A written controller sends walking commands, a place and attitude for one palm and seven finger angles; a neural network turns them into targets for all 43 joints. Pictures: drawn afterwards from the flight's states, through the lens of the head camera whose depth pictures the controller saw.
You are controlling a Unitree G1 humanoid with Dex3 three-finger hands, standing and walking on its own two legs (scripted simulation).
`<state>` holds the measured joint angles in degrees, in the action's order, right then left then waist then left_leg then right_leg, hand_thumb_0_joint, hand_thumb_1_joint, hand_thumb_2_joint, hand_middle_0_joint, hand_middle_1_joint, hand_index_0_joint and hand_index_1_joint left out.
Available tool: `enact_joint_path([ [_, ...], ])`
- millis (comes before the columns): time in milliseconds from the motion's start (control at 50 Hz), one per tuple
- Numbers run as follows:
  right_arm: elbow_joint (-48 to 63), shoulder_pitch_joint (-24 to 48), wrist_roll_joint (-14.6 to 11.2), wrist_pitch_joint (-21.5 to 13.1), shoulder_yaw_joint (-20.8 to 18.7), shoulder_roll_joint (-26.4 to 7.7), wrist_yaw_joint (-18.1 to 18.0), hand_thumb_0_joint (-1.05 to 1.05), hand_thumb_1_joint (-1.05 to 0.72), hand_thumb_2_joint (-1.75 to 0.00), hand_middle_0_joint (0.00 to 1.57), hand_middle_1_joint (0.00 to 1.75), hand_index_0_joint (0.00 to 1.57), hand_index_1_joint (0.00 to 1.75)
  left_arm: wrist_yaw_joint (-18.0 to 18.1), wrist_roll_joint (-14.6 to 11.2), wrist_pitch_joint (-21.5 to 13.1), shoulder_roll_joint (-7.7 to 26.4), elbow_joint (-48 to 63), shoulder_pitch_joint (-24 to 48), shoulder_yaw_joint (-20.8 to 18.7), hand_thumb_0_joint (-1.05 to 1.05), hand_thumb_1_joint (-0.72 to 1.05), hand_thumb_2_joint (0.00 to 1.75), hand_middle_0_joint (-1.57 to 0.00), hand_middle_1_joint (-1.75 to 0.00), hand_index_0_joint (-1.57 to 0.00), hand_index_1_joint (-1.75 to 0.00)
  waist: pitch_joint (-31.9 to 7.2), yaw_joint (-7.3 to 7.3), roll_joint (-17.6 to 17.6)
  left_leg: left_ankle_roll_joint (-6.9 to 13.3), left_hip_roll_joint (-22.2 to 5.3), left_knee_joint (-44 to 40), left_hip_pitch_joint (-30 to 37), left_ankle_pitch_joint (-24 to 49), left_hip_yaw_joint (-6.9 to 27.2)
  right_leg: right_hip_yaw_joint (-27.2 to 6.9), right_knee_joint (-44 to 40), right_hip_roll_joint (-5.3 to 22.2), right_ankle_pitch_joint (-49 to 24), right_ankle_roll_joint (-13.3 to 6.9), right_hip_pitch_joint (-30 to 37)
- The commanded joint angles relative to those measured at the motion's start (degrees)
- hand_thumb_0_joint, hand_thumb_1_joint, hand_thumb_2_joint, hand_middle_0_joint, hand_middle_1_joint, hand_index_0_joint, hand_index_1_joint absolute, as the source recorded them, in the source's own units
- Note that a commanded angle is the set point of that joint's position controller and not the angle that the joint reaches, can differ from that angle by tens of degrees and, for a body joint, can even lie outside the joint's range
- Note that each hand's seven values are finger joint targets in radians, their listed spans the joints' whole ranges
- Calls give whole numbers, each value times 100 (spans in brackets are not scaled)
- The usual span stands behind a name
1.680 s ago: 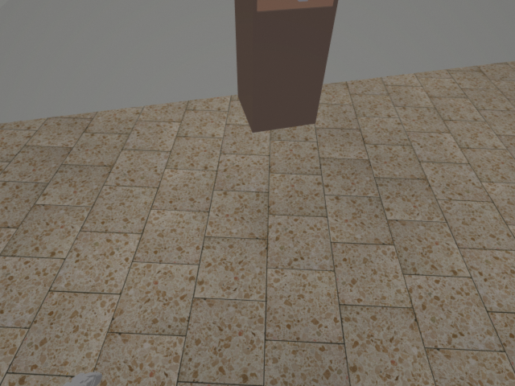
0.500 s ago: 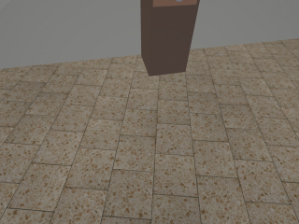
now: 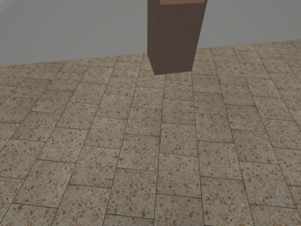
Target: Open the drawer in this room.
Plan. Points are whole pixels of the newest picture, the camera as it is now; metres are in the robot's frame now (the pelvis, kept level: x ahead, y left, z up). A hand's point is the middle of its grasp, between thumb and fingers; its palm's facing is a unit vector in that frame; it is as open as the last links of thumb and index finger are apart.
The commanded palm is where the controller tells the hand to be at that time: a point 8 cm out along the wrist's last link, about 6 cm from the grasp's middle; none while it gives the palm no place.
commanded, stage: turn or walk to find it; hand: left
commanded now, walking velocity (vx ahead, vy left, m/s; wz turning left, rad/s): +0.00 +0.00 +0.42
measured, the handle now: out of the picture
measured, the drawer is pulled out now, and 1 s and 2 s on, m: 0.00 0.00 0.00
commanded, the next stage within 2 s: stand and wait in 0.64 s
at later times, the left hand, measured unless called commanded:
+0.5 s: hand out of the picture +0.04 +0.21 -0.17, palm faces +0.18 -0.96 -0.23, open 7.3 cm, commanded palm none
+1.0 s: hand out of the picture -0.12 +0.18 -0.19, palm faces +0.38 -0.90 -0.22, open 7.3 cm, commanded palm none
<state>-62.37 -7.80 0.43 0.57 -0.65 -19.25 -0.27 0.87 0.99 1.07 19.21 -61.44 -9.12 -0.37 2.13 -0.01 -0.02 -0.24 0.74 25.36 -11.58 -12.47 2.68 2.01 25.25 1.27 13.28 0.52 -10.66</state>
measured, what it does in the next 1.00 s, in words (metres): steps on the spot, turning left: right foot, then left foot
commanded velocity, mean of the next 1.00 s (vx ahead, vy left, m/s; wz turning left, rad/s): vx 0.00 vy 0.00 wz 0.26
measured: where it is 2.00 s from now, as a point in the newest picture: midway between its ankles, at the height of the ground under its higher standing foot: outside the picture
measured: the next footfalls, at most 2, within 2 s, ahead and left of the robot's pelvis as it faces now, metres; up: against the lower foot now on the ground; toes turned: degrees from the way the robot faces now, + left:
right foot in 0.60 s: +0.03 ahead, -0.12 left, +0.00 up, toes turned +15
left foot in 0.92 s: -0.06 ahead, +0.11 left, +0.00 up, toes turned +23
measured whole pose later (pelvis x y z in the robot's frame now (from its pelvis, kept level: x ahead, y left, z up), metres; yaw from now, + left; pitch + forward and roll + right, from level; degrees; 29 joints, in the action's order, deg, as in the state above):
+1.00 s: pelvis -0.04 +0.00 -0.01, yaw +20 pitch -1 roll +1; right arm -58.8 -9.2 0.6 0.7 -1.7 -10.9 -0.9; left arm 1.8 1.1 2.3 13.1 -59.6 -17.7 -1.4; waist 3.2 -2.2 -3.8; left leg 0.6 -0.5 31.3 -12.1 -18.3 -3.2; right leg 3.1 38.6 4.6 25.4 2.0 -14.9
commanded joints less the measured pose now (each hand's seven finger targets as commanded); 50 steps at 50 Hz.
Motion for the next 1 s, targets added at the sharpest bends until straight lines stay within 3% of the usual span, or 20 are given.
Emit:
enact_joint_path([
  [0, 520, -45, 40, 13, -72, -486, 25, 0, -90, -90, 20, 30, 20, 30, 73, -20, -5, 617, 428, -197, -164, 0, 90, 90, -20, -30, -20, -30, -296, -86, -93, 143, -531, -21, -670, 787, 556, -526, -180, 830, -348, -111, 205],
  [100, 796, -296, 33, 115, -194, -381, 25, 0, -90, -90, 20, 30, 20, 30, 112, 9, 14, 809, 799, -186, -275, 0, 90, 90, -20, -30, -20, -30, -453, -28, -868, 31, -214, 1321, -722, 259, 71, -836, -267, 1667, -828, -639, -101],
  [160, 840, -499, 35, 126, -237, -204, 54, 0, -90, -90, 20, 30, 20, 30, 126, 37, 30, 724, 995, -37, -292, 0, 90, 90, -20, -30, -20, -30, -252, 98, -900, -19, -297, 1117, -467, -412, -240, -468, 96, 1778, -1069, -701, -526],
  [180, 841, -640, 46, 102, -254, -253, 66, 0, -90, -90, 20, 30, 20, 30, 113, 21, 56, 652, 1054, -36, -298, 0, 90, 90, -20, -30, -20, -30, -274, 152, -498, 87, -480, 641, -137, 305, 31, -128, 506, 1501, -675, -448, -851],
  [220, 864, -1012, 120, 19, -379, -719, 33, 0, -90, -90, 20, 30, 20, 30, 125, -19, 106, 209, 1272, 272, -245, 0, 90, 90, -20, -30, -20, -30, -84, 374, 1682, 932, -1716, -943, -159, 1670, 2783, 399, 2724, 16, 1909, 209, -1606],
  [240, 829, -1075, 82, 10, -394, -772, -47, 0, -90, -90, 20, 30, 20, 30, 144, -3, 111, 245, 1279, 211, -271, 0, 90, 90, -20, -30, -20, -30, -191, 301, 1330, 1169, -1805, -1047, -50, 1693, 3001, -235, 3400, 103, 2110, 144, -1769],
  [320, 962, -695, 78, -15, -403, -460, -110, 0, -90, -90, 20, 30, 20, 30, 72, -33, 47, -27, 1135, -3, -299, 0, 90, 90, -20, -30, -20, -30, -544, 103, 702, 1173, -1317, -614, 271, 1803, 1959, -324, 3397, 179, 1472, 220, -1736],
  [420, 927, -933, 99, 43, -479, -416, -113, 0, -90, -90, 20, 30, 20, 30, 76, -77, 45, -271, 1239, 21, -303, 0, 90, 90, -20, -30, -20, -30, -616, 221, 785, 1165, -1201, -557, 340, 1968, 2160, -244, 2246, -44, 1486, 237, -1252],
  [520, 1068, -669, 71, 115, -548, -351, -43, 0, -90, -90, 20, 30, 20, 30, 116, -95, 10, -219, 1136, -617, -372, 0, 90, 90, -20, -30, -20, -30, -606, -45, 863, 757, -779, -374, -583, 1003, 2103, -114, 331, -183, 465, 189, 186],
  [540, 1118, -602, 44, 133, -538, -239, -14, 0, -90, -90, 20, 30, 20, 30, 133, -71, -21, -63, 1091, -806, -414, 0, 90, 90, -20, -30, -20, -30, -572, -133, 569, 504, -524, -170, -1145, 308, 1895, -232, -354, 25, 152, 124, 822],
  [580, 1386, -501, 48, 143, -501, 204, 15, 0, -90, -90, 20, 30, 20, 30, 163, 66, -56, 733, 1253, -700, -550, 0, 90, 90, -20, -30, -20, -30, -101, -223, -1601, -151, 494, 2353, -2610, -1687, 154, -2525, -1377, 2463, 774, -850, 674],
  [600, 1387, -353, 103, 210, -585, -84, 26, 0, -90, -90, 20, 30, 20, 30, 189, 16, -48, 613, 1351, -523, -544, 0, 90, 90, -20, -30, -20, -30, -71, -200, -1162, -95, 161, 3276, -2195, -1738, 336, -2317, -1402, 2570, 814, -1030, -271],
  [660, 1023, -723, 94, 277, -553, 117, 110, 0, -90, -90, 20, 30, 20, 30, 137, 50, -105, 176, 1408, 137, -392, 0, 90, 90, -20, -30, -20, -30, 364, 259, -933, -152, -56, 4222, -1819, -859, 40, -1009, -1098, 1535, 234, -787, -926],
  [800, 986, -161, 11, 129, -315, 388, 46, 0, -90, -90, 20, 30, 20, 30, 116, 92, -126, 336, 849, -1012, -369, 0, 90, 90, -20, -30, -20, -30, -6, -241, -1115, -203, -78, 1745, -1125, -1273, -535, -764, -433, 1482, -2120, -945, 260],
  [840, 836, -341, 2, 77, -256, 390, 3, 0, -90, -90, 20, 30, 20, 30, 123, 58, -119, 336, 728, -1024, -344, 0, 90, 90, -20, -30, -20, -30, -195, -137, -1118, -183, -52, 768, -462, -720, -637, -634, -131, 1325, -2427, -766, 214],
  [880, 621, -728, 6, -34, -260, 137, -26, 0, -90, -90, 20, 30, 20, 30, 126, -19, -88, 124, 685, -923, -295, 0, 90, 90, -20, -30, -20, -30, -398, 54, -505, -50, -414, -431, 766, 712, -296, -329, 477, 938, -1704, -316, -376],
  [900, 614, -752, 35, -86, -323, -245, -35, 0, -90, -90, 20, 30, 20, 30, 101, -34, -54, -139, 704, -1093, -247, 0, 90, 90, -20, -30, -20, -30, -584, -10, 645, 262, -1309, -374, 1190, 1898, 633, -29, 960, 496, -290, -38, -916],
  [920, 635, -691, 43, -77, -326, -411, -57, 0, -90, -90, 20, 30, 20, 30, 101, -27, -51, -332, 695, -1110, -183, 0, 90, 90, -20, -30, -20, -30, -508, -37, 1100, 685, -1895, -490, 986, 2670, 1029, 203, 1324, 315, 1312, 126, -1102],
  [940, 487, -705, 56, -118, -293, -264, -126, 0, -90, -90, 20, 30, 20, 30, 130, -16, -7, -354, 611, -786, -141, 0, 90, 90, -20, -30, -20, -30, -397, 115, 1480, 858, -1828, -704, 823, 3121, 1047, 102, 1835, 269, 1734, 202, -1085],
  [980, 442, -427, 48, -119, -211, -71, -195, 0, -90, -90, 20, 30, 20, 30, 99, -38, 25, -324, 429, -769, -154, 0, 90, 90, -20, -30, -20, -30, -206, -9, 1258, 926, -1626, -580, 556, 3585, 624, -116, 2088, 364, 1568, 141, -929],
])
